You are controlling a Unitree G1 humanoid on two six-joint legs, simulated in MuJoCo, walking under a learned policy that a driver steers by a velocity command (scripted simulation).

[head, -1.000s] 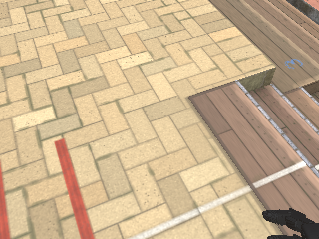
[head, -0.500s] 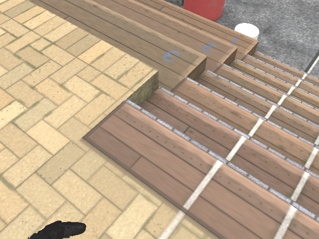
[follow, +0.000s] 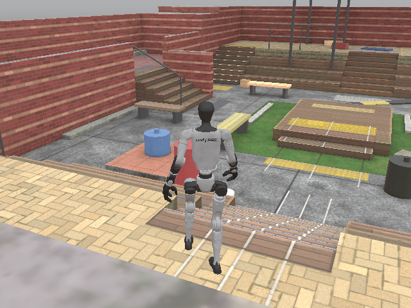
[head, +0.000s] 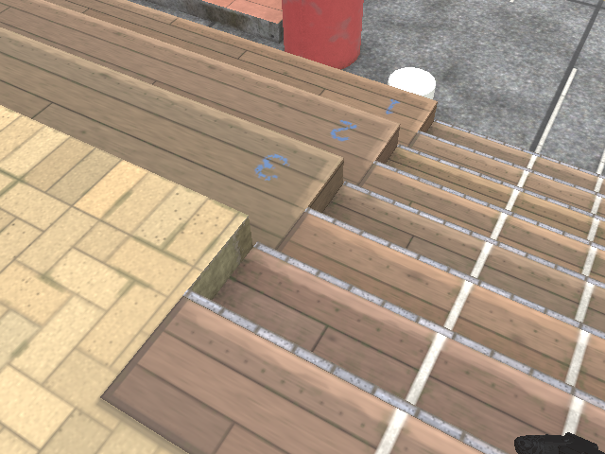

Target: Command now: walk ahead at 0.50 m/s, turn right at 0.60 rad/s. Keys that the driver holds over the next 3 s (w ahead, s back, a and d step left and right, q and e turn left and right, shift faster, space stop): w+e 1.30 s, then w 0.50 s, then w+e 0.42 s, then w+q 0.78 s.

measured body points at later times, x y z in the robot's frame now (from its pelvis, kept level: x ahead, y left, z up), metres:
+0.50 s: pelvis +0.25 +0.00 +0.00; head +0.28 -0.01 +0.45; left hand +0.53 +0.16 -0.09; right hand +0.16 -0.25 -0.13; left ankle +0.17 +0.12 -0.74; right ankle +0.37 -0.14 -0.70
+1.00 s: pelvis +0.47 -0.12 +0.00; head +0.46 -0.14 +0.45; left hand +0.62 +0.13 -0.11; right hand +0.46 -0.44 -0.10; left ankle +0.70 -0.05 -0.67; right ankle +0.38 -0.12 -0.74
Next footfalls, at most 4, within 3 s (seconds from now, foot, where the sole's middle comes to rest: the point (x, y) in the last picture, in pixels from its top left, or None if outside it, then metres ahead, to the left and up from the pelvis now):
0.06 left None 0.20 0.12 -0.77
0.58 right None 0.41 -0.14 -0.77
1.26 left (419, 353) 0.79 -0.18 -0.92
1.90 right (566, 357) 0.88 -0.63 -1.07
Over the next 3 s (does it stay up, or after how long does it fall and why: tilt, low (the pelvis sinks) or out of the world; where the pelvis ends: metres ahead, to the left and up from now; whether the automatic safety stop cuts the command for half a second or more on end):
stays up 1.23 -0.94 -0.50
